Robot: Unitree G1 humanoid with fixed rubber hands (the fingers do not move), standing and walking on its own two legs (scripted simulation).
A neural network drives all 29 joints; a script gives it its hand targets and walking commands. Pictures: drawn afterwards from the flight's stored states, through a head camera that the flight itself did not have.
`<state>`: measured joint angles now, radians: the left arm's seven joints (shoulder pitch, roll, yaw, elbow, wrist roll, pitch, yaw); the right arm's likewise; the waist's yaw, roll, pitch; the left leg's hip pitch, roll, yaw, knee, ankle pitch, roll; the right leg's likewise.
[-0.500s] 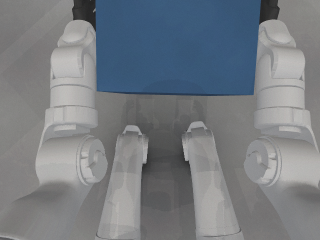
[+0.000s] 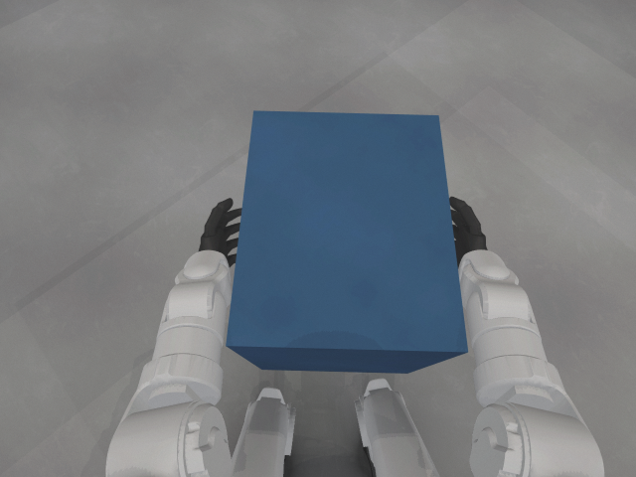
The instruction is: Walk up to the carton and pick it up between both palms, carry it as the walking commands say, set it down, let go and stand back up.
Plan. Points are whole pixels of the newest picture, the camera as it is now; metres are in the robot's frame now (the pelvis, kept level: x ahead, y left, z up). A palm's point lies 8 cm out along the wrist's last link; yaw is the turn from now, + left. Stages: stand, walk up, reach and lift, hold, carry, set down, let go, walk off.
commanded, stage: reach and lift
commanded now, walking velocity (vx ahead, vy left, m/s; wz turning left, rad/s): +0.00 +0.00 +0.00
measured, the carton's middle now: (339, 257) +0.41 -0.04 -0.11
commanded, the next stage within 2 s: none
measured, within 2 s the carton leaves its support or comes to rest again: neither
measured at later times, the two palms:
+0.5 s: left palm (190, 244) +0.39 +0.14 +0.02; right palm (495, 242) +0.38 -0.19 +0.03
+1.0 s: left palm (167, 239) +0.37 +0.14 +0.09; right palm (529, 244) +0.35 -0.19 +0.09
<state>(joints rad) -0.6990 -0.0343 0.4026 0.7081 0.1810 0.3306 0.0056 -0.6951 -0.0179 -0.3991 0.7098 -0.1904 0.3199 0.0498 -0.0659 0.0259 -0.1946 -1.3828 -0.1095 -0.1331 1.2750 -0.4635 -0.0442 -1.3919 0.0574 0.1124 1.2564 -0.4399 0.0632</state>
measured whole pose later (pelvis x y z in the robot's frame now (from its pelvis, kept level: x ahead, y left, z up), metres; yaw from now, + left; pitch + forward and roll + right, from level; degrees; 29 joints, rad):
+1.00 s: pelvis +0.04 +0.00 +0.11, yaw -1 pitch +15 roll +0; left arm -0.39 -0.10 0.32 0.51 0.18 0.43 -0.03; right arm -0.38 0.04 -0.32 0.51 -0.17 0.41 0.05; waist -0.05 0.01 -0.13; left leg -0.65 -0.07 -0.14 0.68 -0.29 -0.02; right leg -0.67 0.04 0.15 0.67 -0.26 0.05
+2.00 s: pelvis +0.05 +0.00 +0.14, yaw -2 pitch -6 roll +0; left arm -0.26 -0.12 0.28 0.24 0.20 0.73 -0.06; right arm -0.24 0.05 -0.20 0.24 -0.18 0.75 0.06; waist -0.03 0.01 0.01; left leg -0.05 -0.04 -0.13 0.34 -0.19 0.00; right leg -0.08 0.01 0.15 0.35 -0.18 0.04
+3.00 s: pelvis +0.06 +0.00 +0.14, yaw -1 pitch -6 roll +0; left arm -0.13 -0.12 0.23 0.08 0.17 0.73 -0.06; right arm -0.12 0.07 -0.16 0.10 -0.17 0.74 0.06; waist -0.02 0.01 0.05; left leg -0.01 -0.04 -0.13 0.30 -0.18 0.00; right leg -0.03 0.00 0.13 0.30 -0.16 0.03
